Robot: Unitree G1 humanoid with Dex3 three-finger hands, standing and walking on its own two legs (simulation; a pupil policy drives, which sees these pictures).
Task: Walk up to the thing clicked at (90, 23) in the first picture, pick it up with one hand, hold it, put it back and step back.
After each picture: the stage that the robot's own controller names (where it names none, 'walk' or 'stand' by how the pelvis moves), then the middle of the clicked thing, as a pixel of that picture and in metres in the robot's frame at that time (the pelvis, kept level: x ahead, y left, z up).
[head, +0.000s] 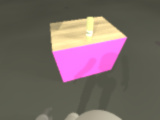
stand; (89, 30) +0.88 +0.09 +0.06
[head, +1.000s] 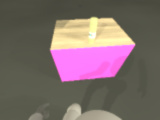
rise first; (92, 31) +0.80 +0.08 +0.08
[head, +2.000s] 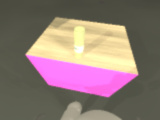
rise first; (79, 44) +0.51 +0.18 +0.09
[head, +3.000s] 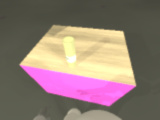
stand; (70, 54) +0.44 +0.19 +0.09
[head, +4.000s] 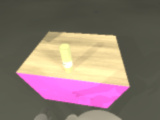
stand; (67, 59) +0.42 +0.21 +0.06
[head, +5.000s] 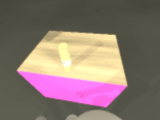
stand; (65, 58) +0.43 +0.23 +0.06
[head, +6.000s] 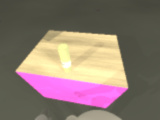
stand; (65, 59) +0.42 +0.22 +0.05
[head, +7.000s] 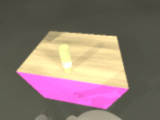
stand; (66, 60) +0.42 +0.22 +0.05
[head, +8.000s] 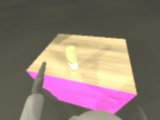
rise first; (72, 61) +0.42 +0.20 +0.06
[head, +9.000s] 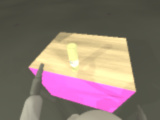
go down; (73, 58) +0.44 +0.20 +0.06
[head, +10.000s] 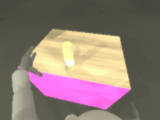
go down; (68, 58) +0.44 +0.19 +0.07
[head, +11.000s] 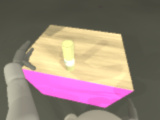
go down; (69, 57) +0.42 +0.18 +0.08
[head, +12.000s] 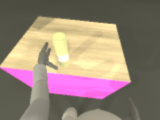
close in; (62, 52) +0.43 +0.19 +0.10
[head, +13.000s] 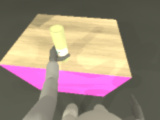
close; (61, 46) +0.46 +0.20 +0.12
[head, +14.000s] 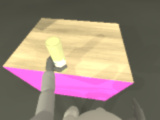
lift; (58, 57) +0.38 +0.21 +0.12
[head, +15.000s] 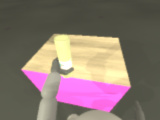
lift; (65, 59) +0.32 +0.17 +0.20
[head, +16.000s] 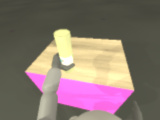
hold; (66, 54) +0.32 +0.17 +0.24
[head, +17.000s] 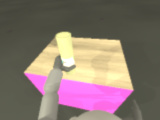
hold; (67, 56) +0.33 +0.16 +0.22
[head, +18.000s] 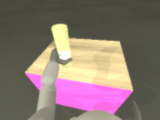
crouch; (63, 49) +0.35 +0.19 +0.25
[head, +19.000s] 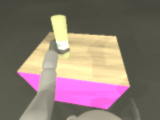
lower; (61, 39) +0.44 +0.20 +0.24
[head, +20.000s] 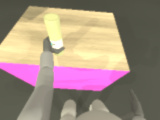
lower; (55, 38) +0.50 +0.21 +0.14
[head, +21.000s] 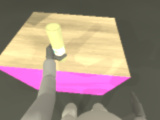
lower; (58, 45) +0.46 +0.20 +0.12
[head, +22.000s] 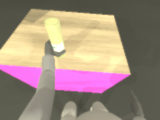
lower; (57, 41) +0.48 +0.21 +0.13
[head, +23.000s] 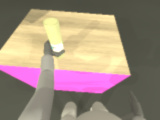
lower; (56, 41) +0.48 +0.21 +0.13
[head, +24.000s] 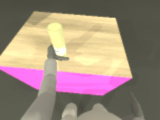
open; (59, 45) +0.46 +0.20 +0.12
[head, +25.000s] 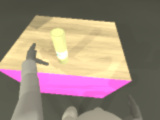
sink last; (61, 49) +0.45 +0.19 +0.11
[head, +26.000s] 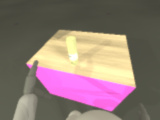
stand; (72, 52) +0.48 +0.21 +0.10
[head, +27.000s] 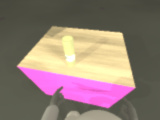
stand; (69, 53) +0.45 +0.20 +0.09
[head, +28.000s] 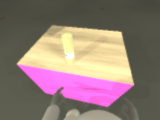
stand; (69, 50) +0.47 +0.21 +0.10
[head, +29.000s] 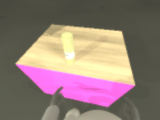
stand; (69, 50) +0.47 +0.20 +0.11
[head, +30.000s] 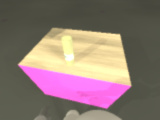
stand; (68, 52) +0.47 +0.21 +0.09
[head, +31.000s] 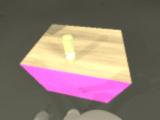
walk; (69, 51) +0.48 +0.21 +0.07
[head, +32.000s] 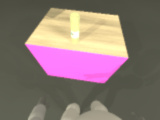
walk; (75, 30) +0.66 +0.20 +0.07
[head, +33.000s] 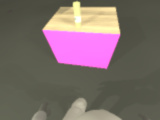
walk; (77, 16) +0.99 +0.27 +0.08
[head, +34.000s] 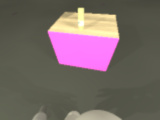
stand; (81, 20) +1.05 +0.21 +0.07
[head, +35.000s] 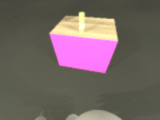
stand; (81, 23) +1.07 +0.21 +0.05
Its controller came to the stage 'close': yes
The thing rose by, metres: 0.20
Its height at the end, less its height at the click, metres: +0.00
